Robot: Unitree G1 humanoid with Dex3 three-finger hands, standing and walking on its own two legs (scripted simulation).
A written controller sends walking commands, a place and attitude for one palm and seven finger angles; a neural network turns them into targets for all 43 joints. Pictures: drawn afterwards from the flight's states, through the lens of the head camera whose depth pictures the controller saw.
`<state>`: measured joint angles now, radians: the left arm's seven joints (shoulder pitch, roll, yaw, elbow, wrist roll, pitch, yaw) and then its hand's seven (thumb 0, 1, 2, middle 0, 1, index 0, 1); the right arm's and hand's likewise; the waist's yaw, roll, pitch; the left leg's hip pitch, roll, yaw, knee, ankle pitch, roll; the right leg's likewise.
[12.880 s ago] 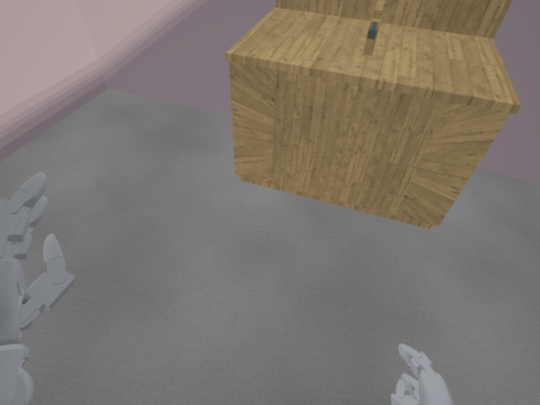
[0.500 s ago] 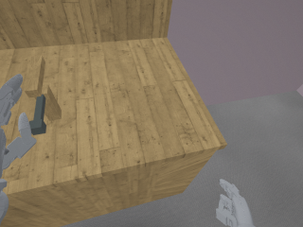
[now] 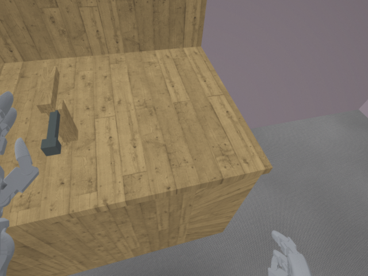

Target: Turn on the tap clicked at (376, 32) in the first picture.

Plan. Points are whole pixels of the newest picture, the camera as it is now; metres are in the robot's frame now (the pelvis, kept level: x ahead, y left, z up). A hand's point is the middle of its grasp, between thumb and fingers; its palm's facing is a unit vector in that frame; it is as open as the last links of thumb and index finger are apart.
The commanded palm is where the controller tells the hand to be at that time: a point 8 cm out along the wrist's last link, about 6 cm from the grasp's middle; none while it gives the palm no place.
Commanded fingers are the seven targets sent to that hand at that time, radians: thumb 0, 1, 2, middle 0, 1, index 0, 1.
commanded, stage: come to a stop and stand still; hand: left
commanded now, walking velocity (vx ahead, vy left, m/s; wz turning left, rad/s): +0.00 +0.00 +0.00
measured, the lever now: (51, 146) +0.33 +0.33 +0.07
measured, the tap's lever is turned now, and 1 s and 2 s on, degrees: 0 0 0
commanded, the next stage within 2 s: look again from close up in 0.34 s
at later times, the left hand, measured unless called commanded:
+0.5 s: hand (40, 163) +0.24 +0.27 +0.16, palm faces +0.39 -0.84 -0.37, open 7.4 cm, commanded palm +0.18 +0.30 +0.17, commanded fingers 0.00 0.90 0.90 -0.20 -0.30 -0.20 -0.30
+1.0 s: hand (26, 140) +0.26 +0.29 +0.19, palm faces +0.44 -0.84 -0.31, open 7.4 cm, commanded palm +0.18 +0.29 +0.17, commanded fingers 0.00 0.90 0.90 -0.20 -0.30 -0.20 -0.30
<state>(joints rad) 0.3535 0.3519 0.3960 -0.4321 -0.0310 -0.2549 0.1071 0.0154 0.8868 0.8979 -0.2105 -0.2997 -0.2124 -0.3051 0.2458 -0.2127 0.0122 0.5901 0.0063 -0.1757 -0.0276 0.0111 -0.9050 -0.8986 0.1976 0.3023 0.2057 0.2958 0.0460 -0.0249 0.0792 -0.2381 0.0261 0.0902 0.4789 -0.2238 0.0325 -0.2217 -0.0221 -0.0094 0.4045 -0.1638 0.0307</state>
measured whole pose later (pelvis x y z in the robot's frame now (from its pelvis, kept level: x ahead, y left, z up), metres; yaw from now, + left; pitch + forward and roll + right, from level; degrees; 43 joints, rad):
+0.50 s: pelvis +0.02 +0.01 +0.00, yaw +0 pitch +0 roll -1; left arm 0.41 0.37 0.37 -0.49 -0.04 -0.23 0.10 0.01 0.89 0.90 -0.21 -0.30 -0.21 -0.30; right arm 0.19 -0.19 0.02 0.57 0.01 -0.14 -0.01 0.01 -0.90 -0.90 0.20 0.30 0.21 0.30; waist 0.04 -0.04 0.08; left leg -0.22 0.01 0.09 0.47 -0.25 0.05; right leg -0.19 -0.04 -0.01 0.38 -0.18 0.05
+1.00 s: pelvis +0.02 +0.00 +0.00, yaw +3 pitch +0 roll +0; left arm 0.13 0.43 0.44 -0.32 -0.14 0.04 -0.02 0.01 0.89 0.90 -0.20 -0.30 -0.21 -0.30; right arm 0.20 -0.23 0.04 0.63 0.01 -0.11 0.01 0.01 -0.90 -0.90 0.20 0.30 0.21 0.30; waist 0.05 -0.01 0.01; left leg -0.25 0.00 0.05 0.51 -0.26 0.02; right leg -0.24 -0.04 -0.01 0.50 -0.25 0.02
